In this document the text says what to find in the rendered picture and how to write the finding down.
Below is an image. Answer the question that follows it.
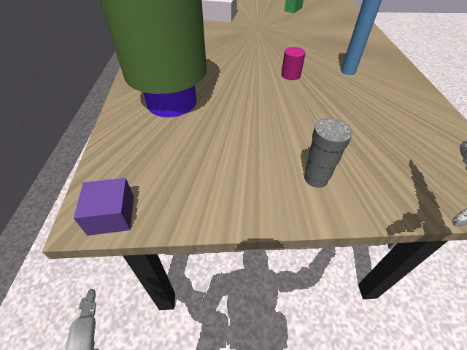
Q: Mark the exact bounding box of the potted plant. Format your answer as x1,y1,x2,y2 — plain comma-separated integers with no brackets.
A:
100,0,207,117

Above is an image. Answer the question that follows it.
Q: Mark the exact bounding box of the right robot hand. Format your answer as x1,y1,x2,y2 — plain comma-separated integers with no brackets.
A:
452,141,467,227

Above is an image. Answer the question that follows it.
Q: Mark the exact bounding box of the table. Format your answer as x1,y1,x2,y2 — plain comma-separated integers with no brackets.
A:
42,0,467,310

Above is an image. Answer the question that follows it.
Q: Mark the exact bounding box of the left robot hand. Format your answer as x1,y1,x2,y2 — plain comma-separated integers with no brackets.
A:
66,289,99,350

